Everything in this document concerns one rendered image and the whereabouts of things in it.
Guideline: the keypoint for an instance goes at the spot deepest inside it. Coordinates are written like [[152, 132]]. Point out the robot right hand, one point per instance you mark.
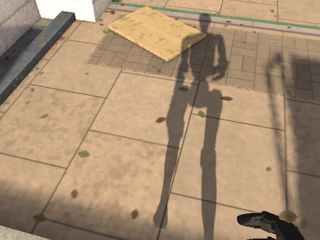
[[272, 224]]

